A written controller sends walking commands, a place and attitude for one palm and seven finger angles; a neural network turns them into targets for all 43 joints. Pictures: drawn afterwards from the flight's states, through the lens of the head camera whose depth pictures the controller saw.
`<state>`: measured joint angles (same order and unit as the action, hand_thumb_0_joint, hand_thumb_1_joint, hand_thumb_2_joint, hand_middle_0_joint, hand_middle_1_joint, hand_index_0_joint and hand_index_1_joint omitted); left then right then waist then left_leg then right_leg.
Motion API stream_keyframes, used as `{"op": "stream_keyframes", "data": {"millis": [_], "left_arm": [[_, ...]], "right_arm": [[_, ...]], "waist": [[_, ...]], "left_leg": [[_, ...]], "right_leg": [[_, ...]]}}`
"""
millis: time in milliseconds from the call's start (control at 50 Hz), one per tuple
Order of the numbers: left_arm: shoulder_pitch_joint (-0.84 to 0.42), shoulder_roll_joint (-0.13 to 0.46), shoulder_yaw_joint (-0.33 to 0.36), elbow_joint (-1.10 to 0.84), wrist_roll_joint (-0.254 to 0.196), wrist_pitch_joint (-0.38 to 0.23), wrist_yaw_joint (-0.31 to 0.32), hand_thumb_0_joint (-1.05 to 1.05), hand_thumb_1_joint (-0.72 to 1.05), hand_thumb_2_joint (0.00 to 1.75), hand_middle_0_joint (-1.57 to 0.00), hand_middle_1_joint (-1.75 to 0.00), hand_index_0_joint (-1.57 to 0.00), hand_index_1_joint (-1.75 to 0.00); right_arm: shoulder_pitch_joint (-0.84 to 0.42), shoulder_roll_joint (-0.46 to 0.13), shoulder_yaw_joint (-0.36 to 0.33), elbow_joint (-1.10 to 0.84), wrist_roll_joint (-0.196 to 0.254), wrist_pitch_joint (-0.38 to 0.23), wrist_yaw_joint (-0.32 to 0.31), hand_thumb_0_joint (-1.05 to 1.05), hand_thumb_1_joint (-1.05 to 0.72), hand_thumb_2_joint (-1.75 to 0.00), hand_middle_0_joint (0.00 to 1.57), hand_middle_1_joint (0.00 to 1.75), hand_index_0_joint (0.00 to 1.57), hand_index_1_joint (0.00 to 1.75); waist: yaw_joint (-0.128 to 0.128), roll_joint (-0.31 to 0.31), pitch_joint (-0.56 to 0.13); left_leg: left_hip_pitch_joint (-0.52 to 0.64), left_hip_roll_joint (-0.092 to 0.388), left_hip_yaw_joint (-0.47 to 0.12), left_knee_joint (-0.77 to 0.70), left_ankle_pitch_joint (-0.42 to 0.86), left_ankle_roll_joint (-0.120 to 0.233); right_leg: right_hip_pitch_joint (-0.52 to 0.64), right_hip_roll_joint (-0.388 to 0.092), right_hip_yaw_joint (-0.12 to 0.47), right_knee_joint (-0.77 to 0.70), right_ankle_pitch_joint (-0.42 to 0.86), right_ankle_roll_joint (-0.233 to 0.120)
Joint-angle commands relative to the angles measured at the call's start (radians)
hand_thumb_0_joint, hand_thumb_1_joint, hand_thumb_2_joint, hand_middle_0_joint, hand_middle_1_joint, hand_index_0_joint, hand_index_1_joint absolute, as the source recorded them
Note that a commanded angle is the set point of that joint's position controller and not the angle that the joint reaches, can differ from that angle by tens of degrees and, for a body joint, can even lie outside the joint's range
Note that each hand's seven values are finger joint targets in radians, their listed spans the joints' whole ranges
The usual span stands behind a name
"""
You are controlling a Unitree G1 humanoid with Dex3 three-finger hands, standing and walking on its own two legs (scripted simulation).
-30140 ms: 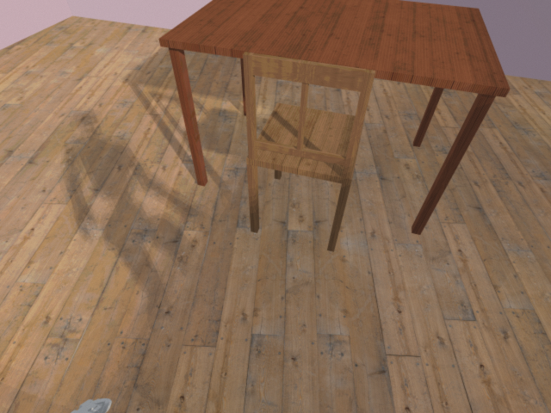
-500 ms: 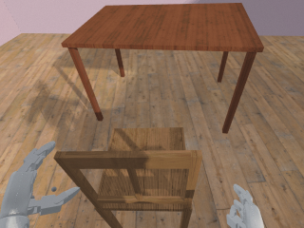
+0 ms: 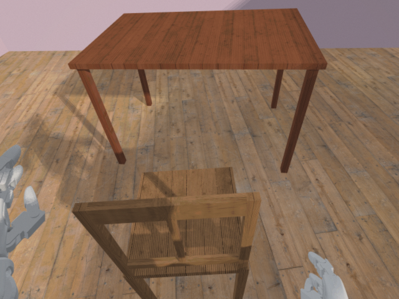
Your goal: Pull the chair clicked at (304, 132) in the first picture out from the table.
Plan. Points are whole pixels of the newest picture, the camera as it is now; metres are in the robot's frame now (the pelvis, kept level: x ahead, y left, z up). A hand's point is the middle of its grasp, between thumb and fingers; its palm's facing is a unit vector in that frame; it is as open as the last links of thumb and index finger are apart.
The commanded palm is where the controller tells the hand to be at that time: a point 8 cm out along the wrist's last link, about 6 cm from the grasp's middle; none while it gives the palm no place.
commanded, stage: draw the hand back to the body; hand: left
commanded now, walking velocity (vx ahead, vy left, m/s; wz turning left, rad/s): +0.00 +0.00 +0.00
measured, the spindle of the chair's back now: (177, 240) +0.29 +0.11 -0.12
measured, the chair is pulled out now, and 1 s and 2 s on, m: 0.59 0.59 0.59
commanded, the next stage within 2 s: step back with the hand held close in 0.14 s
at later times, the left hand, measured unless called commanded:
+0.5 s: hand (42, 214) +0.20 +0.28 +0.15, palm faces +0.39 -0.79 -0.48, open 7.4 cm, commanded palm +0.13 +0.32 +0.18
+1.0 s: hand (20, 257) +0.13 +0.27 +0.15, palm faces +0.42 -0.79 -0.45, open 7.4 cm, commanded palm +0.07 +0.31 +0.18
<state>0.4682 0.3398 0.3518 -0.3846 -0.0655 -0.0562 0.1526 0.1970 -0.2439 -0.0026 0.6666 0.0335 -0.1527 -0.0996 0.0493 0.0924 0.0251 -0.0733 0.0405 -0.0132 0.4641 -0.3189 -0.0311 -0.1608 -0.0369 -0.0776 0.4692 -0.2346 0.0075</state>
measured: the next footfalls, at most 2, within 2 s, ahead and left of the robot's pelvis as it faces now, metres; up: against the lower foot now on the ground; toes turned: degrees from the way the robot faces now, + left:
left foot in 1.46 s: -0.07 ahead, +0.13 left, +0.00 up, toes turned +5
right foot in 1.76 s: -0.15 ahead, -0.16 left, +0.00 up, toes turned -3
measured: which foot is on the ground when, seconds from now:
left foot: down 0.00-1.00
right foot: down 0.00-1.00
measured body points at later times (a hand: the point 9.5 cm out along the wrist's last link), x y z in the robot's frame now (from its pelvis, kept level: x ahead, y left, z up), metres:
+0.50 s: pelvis -0.02 +0.02 +0.00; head +0.01 +0.00 +0.45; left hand +0.17 +0.32 +0.17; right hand +0.17 -0.22 -0.08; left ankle -0.04 +0.14 -0.74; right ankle +0.02 -0.12 -0.74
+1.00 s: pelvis -0.07 +0.01 -0.01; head -0.06 +0.01 +0.44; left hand +0.10 +0.31 +0.17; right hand +0.10 -0.24 -0.09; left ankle -0.04 +0.14 -0.74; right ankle +0.01 -0.12 -0.74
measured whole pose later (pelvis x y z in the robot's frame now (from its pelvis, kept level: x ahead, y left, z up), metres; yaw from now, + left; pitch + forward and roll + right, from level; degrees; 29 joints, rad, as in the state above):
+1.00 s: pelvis -0.07 +0.01 -0.01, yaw -1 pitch +0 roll -1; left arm 0.55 0.39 0.38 -0.52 -0.05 -0.09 0.18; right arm 0.19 -0.23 -0.01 0.60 0.02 -0.05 -0.11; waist 0.01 0.01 0.02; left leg -0.34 0.03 -0.02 0.60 -0.26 -0.01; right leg -0.39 -0.04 -0.06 0.51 -0.15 0.01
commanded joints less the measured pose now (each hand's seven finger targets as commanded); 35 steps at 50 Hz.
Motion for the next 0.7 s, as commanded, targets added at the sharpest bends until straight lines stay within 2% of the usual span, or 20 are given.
{"op": "stream_keyframes", "data": {"millis": [0,20,40,100,140,180,220,240,260,280,320,340,380,420,440,500,540,560,620,680], "left_arm": [[-0.077,0.198,0.114,-0.219,0.009,-0.071,0.014,0.0,0.9,0.9,-0.2,-0.3,-0.2,-0.3],[-0.08,0.211,0.124,-0.242,0.009,-0.075,0.017,0.0,0.9,0.9,-0.2,-0.3,-0.2,-0.3],[-0.098,0.239,0.14,-0.265,0.012,-0.074,0.02,0.0,0.9,0.9,-0.2,-0.3,-0.2,-0.3],[-0.074,0.205,0.12,-0.255,0.011,-0.068,0.02,0.0,0.9,0.9,-0.2,-0.3,-0.2,-0.3],[-0.093,0.227,0.14,-0.249,0.013,-0.065,0.022,0.0,0.9,0.9,-0.2,-0.3,-0.2,-0.3],[-0.086,0.19,0.116,-0.208,0.01,-0.057,0.019,0.0,0.9,0.9,-0.2,-0.3,-0.2,-0.3],[-0.094,0.177,0.106,-0.196,0.01,-0.055,0.016,0.0,0.9,0.9,-0.2,-0.3,-0.2,-0.3],[-0.121,0.17,0.086,-0.191,0.013,-0.053,0.013,0.0,0.9,0.9,-0.2,-0.3,-0.2,-0.3],[-0.269,0.329,0.232,-0.275,0.001,-0.104,0.014,0.0,0.9,0.9,-0.2,-0.3,-0.2,-0.3],[-0.188,0.258,0.196,-0.18,0.008,-0.109,0.007,0.0,0.9,0.9,-0.2,-0.3,-0.2,-0.3],[-0.089,0.187,0.138,-0.145,0.011,-0.098,-0.003,0.0,0.9,0.9,-0.2,-0.3,-0.2,-0.3],[-0.085,0.19,0.134,-0.183,0.013,-0.105,-0.005,0.0,0.9,0.9,-0.2,-0.3,-0.2,-0.3],[-0.001,0.165,0.12,-0.202,0.017,-0.105,-0.003,0.0,0.9,0.9,-0.2,-0.3,-0.2,-0.3],[0.051,0.186,0.142,-0.258,0.023,-0.107,0.004,0.0,0.9,0.9,-0.2,-0.3,-0.2,-0.3],[0.062,0.218,0.17,-0.288,0.023,-0.111,0.009,0.0,0.9,0.9,-0.2,-0.3,-0.2,-0.3],[0.105,0.245,0.204,-0.369,0.02,-0.124,0.018,0.0,0.9,0.9,-0.2,-0.3,-0.2,-0.3],[0.109,0.287,0.245,-0.4,0.017,-0.131,0.027,0.0,0.9,0.9,-0.2,-0.3,-0.2,-0.3],[0.13,0.262,0.234,-0.386,0.012,-0.131,0.028,0.0,0.9,0.9,-0.2,-0.3,-0.2,-0.3],[0.127,0.245,0.225,-0.36,0.006,-0.129,0.03,0.0,0.9,0.9,-0.2,-0.3,-0.2,-0.3],[0.115,0.216,0.197,-0.314,0.006,-0.116,0.03,0.0,0.9,0.9,-0.2,-0.3,-0.2,-0.3]], "right_arm": [[-0.16,-0.086,-0.029,-0.179,0.0,-0.06,-0.001,0.0,-0.9,-0.9,0.2,0.3,0.2,0.3],[-0.16,-0.086,-0.029,-0.18,-0.002,-0.065,-0.001,0.0,-0.9,-0.9,0.2,0.3,0.2,0.3],[-0.162,-0.09,-0.027,-0.174,-0.003,-0.067,-0.001,0.0,-0.9,-0.9,0.2,0.3,0.2,0.3],[-0.157,-0.082,-0.024,-0.177,-0.003,-0.071,-0.001,0.0,-0.9,-0.9,0.2,0.3,0.2,0.3],[-0.156,-0.085,-0.023,-0.17,-0.004,-0.072,-0.001,0.0,-0.9,-0.9,0.2,0.3,0.2,0.3],[-0.154,-0.08,-0.022,-0.17,-0.001,-0.066,0.0,0.0,-0.9,-0.9,0.2,0.3,0.2,0.3],[-0.153,-0.082,-0.021,-0.172,0.0,-0.061,0.003,0.0,-0.9,-0.9,0.2,0.3,0.2,0.3],[-0.153,-0.087,-0.021,-0.169,0.0,-0.059,0.003,0.0,-0.9,-0.9,0.2,0.3,0.2,0.3],[-0.114,-0.111,-0.034,-0.192,0.003,-0.033,0.006,0.0,-0.9,-0.9,0.2,0.3,0.2,0.3],[-0.114,-0.092,-0.032,-0.177,0.0,-0.024,0.006,0.0,-0.9,-0.9,0.2,0.3,0.2,0.3],[-0.123,-0.094,-0.034,-0.192,-0.007,-0.003,0.012,0.0,-0.9,-0.9,0.2,0.3,0.2,0.3],[-0.124,-0.102,-0.039,-0.199,-0.007,0.004,0.013,0.0,-0.9,-0.9,0.2,0.3,0.2,0.3],[-0.129,-0.1,-0.041,-0.212,-0.013,0.02,0.018,0.0,-0.9,-0.9,0.2,0.3,0.2,0.3],[-0.136,-0.096,-0.045,-0.228,-0.017,0.034,0.021,0.0,-0.9,-0.9,0.2,0.3,0.2,0.3],[-0.14,-0.095,-0.05,-0.227,-0.014,0.038,0.019,0.0,-0.9,-0.9,0.2,0.3,0.2,0.3],[-0.135,-0.085,-0.055,-0.247,-0.013,0.047,0.017,0.0,-0.9,-0.9,0.2,0.3,0.2,0.3],[-0.139,-0.08,-0.06,-0.239,-0.01,0.046,0.009,0.0,-0.9,-0.9,0.2,0.3,0.2,0.3],[-0.132,-0.071,-0.056,-0.242,-0.011,0.046,0.006,0.0,-0.9,-0.9,0.2,0.3,0.2,0.3],[-0.124,-0.075,-0.063,-0.229,-0.014,0.045,-0.001,0.0,-0.9,-0.9,0.2,0.3,0.2,0.3],[-0.114,-0.079,-0.064,-0.216,-0.016,0.042,-0.004,0.0,-0.9,-0.9,0.2,0.3,0.2,0.3]], "waist": [[0.012,-0.035,-0.084],[0.014,-0.025,-0.096],[0.014,0.014,-0.099],[0.013,-0.02,-0.087],[0.01,0.004,-0.07],[0.005,-0.008,-0.032],[0.005,-0.018,-0.016],[-0.003,-0.023,-0.007],[-0.029,-0.029,0.08],[-0.036,-0.084,0.064],[-0.037,-0.112,0.032],[-0.037,-0.054,0.004],[-0.034,-0.023,-0.072],[-0.031,-0.014,-0.14],[-0.033,-0.003,-0.172],[-0.032,-0.034,-0.234],[-0.034,0.002,-0.243],[-0.035,0.0,-0.235],[-0.038,0.02,-0.196],[-0.042,0.032,-0.145]], "left_leg": [[-0.074,0.006,0.003,-0.092,0.19,0.045],[-0.071,0.005,0.001,-0.092,0.204,0.045],[-0.077,0.005,-0.005,-0.095,0.206,0.039],[-0.076,0.008,-0.006,-0.101,0.222,0.036],[-0.087,0.006,-0.009,-0.103,0.214,0.033],[-0.094,0.01,-0.004,-0.11,0.2,0.033],[-0.098,0.012,-0.005,-0.114,0.185,0.032],[-0.102,0.011,-0.007,-0.115,0.179,0.032],[-0.178,0.034,-0.01,-0.102,0.1,0.056],[-0.175,0.029,-0.021,-0.096,0.078,0.055],[-0.151,0.029,-0.019,-0.089,0.125,0.054],[-0.15,0.035,-0.015,-0.098,0.159,0.054],[-0.138,0.051,-0.017,-0.097,0.278,0.054],[-0.126,0.062,-0.02,-0.08,0.39,0.054],[-0.115,0.066,-0.022,-0.079,0.414,0.054],[-0.117,0.078,-0.03,-0.045,0.499,0.051],[-0.127,0.088,-0.043,-0.048,0.519,0.052],[-0.13,0.094,-0.044,-0.048,0.538,0.051],[-0.166,0.113,-0.049,-0.05,0.523,0.054],[-0.23,0.126,-0.055,-0.058,0.427,0.061]], "right_leg": [[0.078,-0.024,0.021,-0.08,0.117,-0.026],[0.089,-0.025,0.02,-0.076,0.135,-0.027],[0.097,-0.024,0.023,-0.072,0.133,-0.032],[0.093,-0.02,0.016,-0.068,0.145,-0.031],[0.092,-0.019,0.019,-0.075,0.14,-0.035],[0.069,-0.017,0.017,-0.078,0.124,-0.033],[0.06,-0.014,0.016,-0.081,0.105,-0.033],[0.056,-0.013,0.016,-0.085,0.1,-0.034],[-0.033,-0.048,0.124,-0.137,0.145,-0.025],[-0.023,-0.06,0.119,-0.144,0.135,-0.026],[-0.013,-0.064,0.121,-0.135,0.172,-0.022],[0.013,-0.069,0.109,-0.114,0.211,-0.022],[0.058,-0.065,0.086,-0.064,0.289,-0.017],[0.09,-0.068,0.074,-0.03,0.367,-0.014],[0.104,-0.072,0.07,-0.018,0.383,-0.013],[0.116,-0.072,0.067,0.023,0.441,-0.014],[0.106,-0.069,0.061,0.048,0.419,-0.013],[0.09,-0.065,0.053,0.057,0.391,-0.01],[0.046,-0.054,0.051,0.076,0.298,-0.008],[0.021,-0.047,0.059,0.082,0.215,-0.009]]}}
